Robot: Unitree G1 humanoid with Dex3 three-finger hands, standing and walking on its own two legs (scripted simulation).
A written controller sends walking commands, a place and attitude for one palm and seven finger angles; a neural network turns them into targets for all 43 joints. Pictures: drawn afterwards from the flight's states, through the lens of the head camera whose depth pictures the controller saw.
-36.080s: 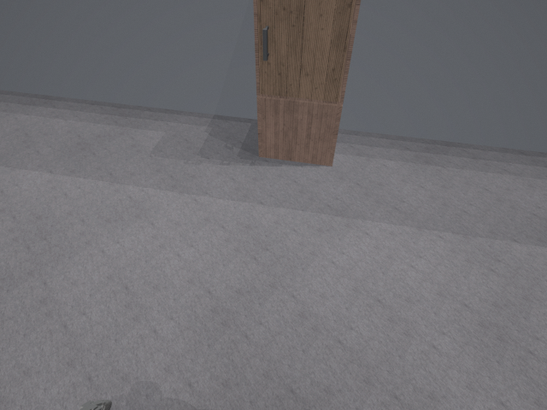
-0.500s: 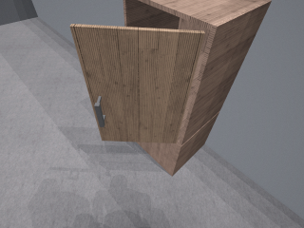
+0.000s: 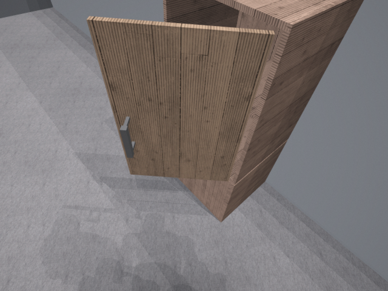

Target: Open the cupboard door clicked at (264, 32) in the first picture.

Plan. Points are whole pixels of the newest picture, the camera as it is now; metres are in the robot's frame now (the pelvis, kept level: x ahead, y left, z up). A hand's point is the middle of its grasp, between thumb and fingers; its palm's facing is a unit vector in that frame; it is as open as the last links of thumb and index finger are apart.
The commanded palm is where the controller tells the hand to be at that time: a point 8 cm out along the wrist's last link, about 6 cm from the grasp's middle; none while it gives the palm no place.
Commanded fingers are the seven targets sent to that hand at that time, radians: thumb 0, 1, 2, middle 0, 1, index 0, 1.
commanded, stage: come to a stop and stand still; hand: left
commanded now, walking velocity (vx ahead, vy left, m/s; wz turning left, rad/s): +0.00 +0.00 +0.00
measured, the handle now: (128, 137) +0.54 +0.22 -0.08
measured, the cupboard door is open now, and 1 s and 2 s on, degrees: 45 45 45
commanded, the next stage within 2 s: look again from close up in 0.60 s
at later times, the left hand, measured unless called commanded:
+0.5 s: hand out of the picture +0.02 +0.21 -0.14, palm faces +0.02 -0.94 -0.33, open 7.4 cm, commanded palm none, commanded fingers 0.00 0.90 0.90 -0.20 -0.30 -0.20 -0.30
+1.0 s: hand out of the picture +0.01 +0.18 -0.16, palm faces -0.02 -0.97 -0.25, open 7.4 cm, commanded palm none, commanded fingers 0.00 0.90 0.90 -0.20 -0.30 -0.20 -0.30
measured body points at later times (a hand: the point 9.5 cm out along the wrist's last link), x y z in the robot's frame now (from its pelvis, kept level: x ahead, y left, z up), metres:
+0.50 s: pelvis -0.05 -0.03 +0.01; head -0.06 -0.03 +0.46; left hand +0.01 +0.26 -0.12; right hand +0.04 -0.31 -0.12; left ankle -0.05 +0.06 -0.73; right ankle +0.01 -0.12 -0.73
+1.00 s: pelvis -0.04 -0.02 +0.02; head -0.04 -0.01 +0.47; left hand +0.01 +0.23 -0.14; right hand -0.02 -0.28 -0.13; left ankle -0.05 +0.06 -0.73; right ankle +0.01 -0.12 -0.73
